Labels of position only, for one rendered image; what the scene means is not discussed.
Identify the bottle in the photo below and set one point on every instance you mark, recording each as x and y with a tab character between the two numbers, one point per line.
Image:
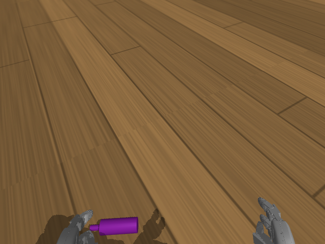
116	226

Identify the right robot hand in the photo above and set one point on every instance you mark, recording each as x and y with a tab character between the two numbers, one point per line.
278	229

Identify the left robot hand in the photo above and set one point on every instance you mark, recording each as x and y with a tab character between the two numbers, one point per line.
70	235

